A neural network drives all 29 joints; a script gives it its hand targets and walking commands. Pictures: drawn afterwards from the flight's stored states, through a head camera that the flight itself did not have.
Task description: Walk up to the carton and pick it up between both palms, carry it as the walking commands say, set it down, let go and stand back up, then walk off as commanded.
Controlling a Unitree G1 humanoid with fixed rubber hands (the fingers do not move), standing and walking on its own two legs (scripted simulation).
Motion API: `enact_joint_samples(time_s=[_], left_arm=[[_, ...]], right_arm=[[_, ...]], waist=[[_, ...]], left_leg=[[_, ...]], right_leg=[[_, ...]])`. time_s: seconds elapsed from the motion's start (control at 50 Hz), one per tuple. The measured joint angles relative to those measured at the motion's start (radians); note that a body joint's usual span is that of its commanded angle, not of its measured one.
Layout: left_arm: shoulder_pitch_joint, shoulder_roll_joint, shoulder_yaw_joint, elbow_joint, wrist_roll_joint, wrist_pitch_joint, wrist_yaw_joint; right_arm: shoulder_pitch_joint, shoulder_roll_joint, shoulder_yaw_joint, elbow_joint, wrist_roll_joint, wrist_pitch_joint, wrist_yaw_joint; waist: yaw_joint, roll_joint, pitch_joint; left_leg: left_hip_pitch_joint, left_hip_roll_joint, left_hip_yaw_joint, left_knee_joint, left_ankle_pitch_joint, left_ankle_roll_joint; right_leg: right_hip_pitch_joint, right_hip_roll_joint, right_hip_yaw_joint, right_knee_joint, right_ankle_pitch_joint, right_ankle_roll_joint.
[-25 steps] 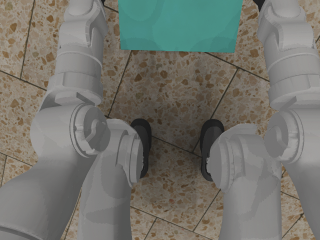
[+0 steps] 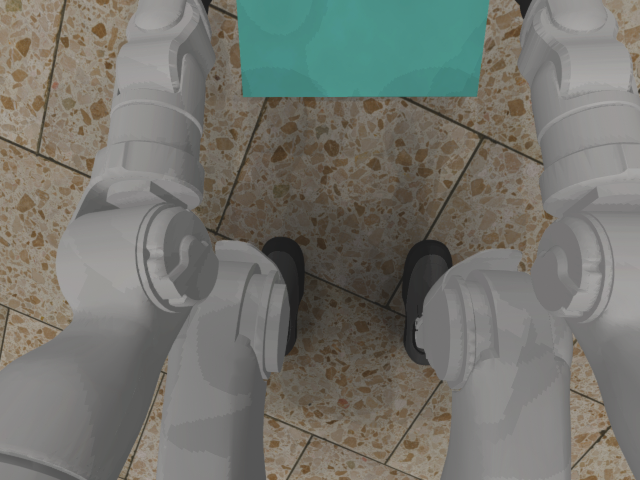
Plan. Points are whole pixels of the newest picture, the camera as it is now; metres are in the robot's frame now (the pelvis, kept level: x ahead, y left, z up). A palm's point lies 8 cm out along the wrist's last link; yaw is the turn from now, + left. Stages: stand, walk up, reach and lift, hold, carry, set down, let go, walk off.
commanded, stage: set down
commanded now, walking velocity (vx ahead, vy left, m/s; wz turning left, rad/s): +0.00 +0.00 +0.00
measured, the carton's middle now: (358, 1) +0.54 -0.01 -0.29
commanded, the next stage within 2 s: none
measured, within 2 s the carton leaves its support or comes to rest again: neither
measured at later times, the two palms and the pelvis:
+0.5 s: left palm (194, 7) +0.53 +0.14 -0.21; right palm (556, 13) +0.51 -0.19 -0.22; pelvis +0.00 +0.00 +0.00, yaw +0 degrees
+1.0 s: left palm out of the picture +0.53 +0.15 -0.17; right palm out of the picture +0.53 -0.21 -0.18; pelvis -0.02 +0.00 -0.01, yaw +0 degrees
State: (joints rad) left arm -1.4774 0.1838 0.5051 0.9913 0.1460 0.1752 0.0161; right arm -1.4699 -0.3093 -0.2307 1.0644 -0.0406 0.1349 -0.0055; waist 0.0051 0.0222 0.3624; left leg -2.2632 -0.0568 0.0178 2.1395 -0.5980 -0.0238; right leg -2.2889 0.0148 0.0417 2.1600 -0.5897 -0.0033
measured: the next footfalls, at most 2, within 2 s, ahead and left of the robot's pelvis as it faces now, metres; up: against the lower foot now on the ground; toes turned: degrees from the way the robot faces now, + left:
none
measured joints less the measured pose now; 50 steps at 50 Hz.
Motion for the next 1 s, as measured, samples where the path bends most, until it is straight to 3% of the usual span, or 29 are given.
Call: enact_joint_samples(time_s=[0.24, 0.38, 0.48, 0.78, 0.86, 1.0], left_arm=[[0.004, 0.006, -0.014, 0.036, -0.028, -0.037, 0.016], [0.018, 0.026, -0.128, 0.089, -0.124, -0.086, 0.054], [0.027, 0.038, -0.208, 0.115, -0.202, -0.110, 0.091], [0.030, 0.065, -0.247, 0.157, -0.272, -0.115, 0.114], [0.039, 0.080, -0.256, 0.134, -0.298, -0.116, 0.124], [0.025, 0.104, -0.300, -0.006, -0.354, -0.079, 0.157]], right_arm=[[-0.002, 0.000, -0.007, 0.034, -0.004, -0.045, 0.001], [0.007, -0.010, -0.008, 0.086, -0.004, -0.086, -0.024], [0.018, -0.026, -0.005, 0.123, 0.047, -0.113, -0.057], [0.009, -0.057, 0.015, 0.167, 0.104, -0.118, -0.066], [0.013, -0.073, 0.044, 0.121, 0.148, -0.106, -0.075], [-0.016, -0.097, 0.066, -0.016, 0.186, -0.048, -0.100]], waist=[[0.000, 0.001, 0.001], [0.000, 0.001, 0.001], [0.000, 0.001, 0.002], [0.000, 0.001, 0.006], [0.000, 0.001, 0.006], [0.000, 0.001, 0.113]], left_leg=[[-0.001, -0.002, 0.000, 0.001, 0.000, -0.001], [-0.001, -0.002, 0.000, 0.002, 0.002, -0.004], [-0.001, -0.002, 0.000, 0.008, 0.009, -0.004], [-0.001, -0.001, 0.000, 0.026, 0.018, -0.004], [0.000, -0.001, 0.000, 0.026, 0.021, -0.004], [0.079, -0.001, 0.000, 0.026, 0.031, -0.004]], right_leg=[[0.000, 0.000, 0.001, 0.002, -0.002, 0.004], [0.000, 0.000, 0.001, 0.002, 0.001, 0.005], [0.000, 0.000, 0.001, 0.008, 0.008, 0.007], [0.000, -0.001, 0.000, 0.026, 0.018, 0.007], [0.000, -0.001, -0.001, 0.026, 0.021, 0.007], [0.079, -0.001, -0.001, 0.026, 0.031, 0.007]])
